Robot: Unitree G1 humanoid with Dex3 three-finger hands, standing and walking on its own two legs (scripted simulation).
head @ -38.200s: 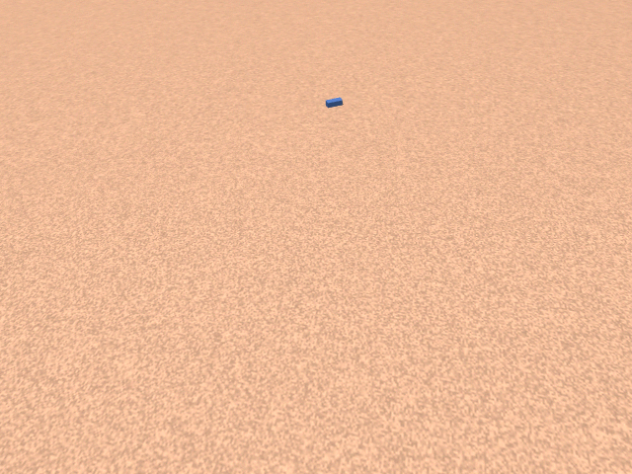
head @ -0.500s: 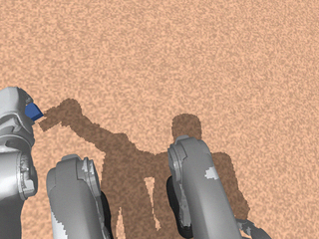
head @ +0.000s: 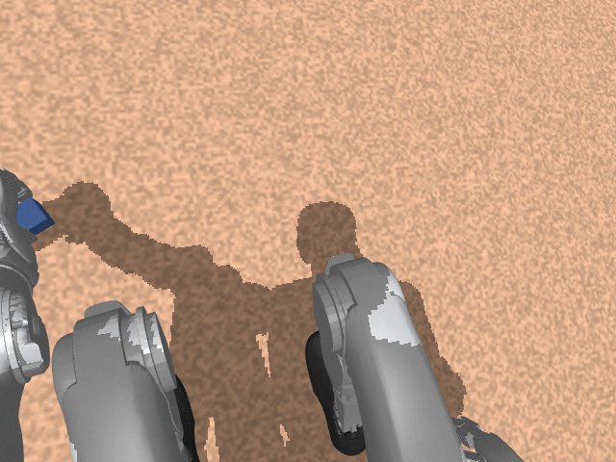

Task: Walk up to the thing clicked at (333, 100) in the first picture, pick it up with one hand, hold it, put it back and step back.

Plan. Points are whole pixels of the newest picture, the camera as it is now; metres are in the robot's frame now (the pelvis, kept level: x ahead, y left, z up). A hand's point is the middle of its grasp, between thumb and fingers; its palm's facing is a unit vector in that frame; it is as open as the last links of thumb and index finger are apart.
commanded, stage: rest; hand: left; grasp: from above
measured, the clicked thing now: (10, 229) +0.44 +0.33 -0.23
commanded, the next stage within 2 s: open in 1.16 s
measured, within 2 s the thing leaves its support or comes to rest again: rests again in 0.76 s
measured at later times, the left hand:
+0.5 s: hand (25, 228) +0.44 +0.31 -0.23, palm faces -0.36 -0.26 -0.90, open 6.8 cm
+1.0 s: hand (34, 227) +0.44 +0.31 -0.25, palm faces -0.35 -0.26 -0.90, open 6.8 cm
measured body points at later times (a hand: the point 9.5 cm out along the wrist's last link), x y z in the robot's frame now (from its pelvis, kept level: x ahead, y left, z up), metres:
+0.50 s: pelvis +0.00 +0.00 -0.01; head +0.26 +0.09 +0.35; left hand +0.45 +0.32 -0.17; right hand +0.04 -0.26 -0.10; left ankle +0.08 +0.14 -0.28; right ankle +0.10 -0.12 -0.28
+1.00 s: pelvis +0.00 +0.01 -0.01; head +0.27 +0.11 +0.33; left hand +0.46 +0.32 -0.20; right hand +0.03 -0.24 -0.08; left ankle +0.08 +0.14 -0.28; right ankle +0.10 -0.12 -0.28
